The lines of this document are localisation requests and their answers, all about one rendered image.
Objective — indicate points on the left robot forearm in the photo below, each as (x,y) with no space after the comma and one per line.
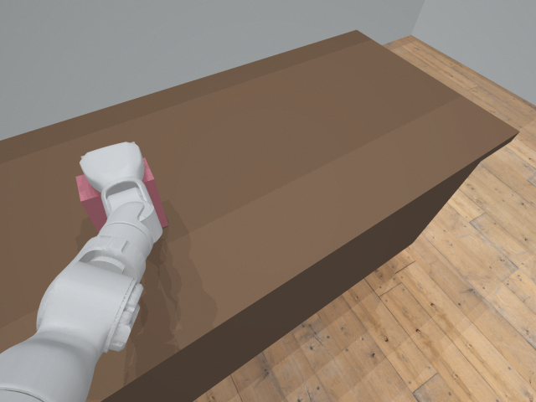
(126,239)

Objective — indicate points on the sponge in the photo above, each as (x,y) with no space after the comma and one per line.
(91,199)

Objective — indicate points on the left robot upper arm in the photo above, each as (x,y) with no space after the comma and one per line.
(92,310)

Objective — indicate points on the table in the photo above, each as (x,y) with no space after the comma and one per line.
(284,181)

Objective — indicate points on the left robot hand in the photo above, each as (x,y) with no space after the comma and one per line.
(106,164)

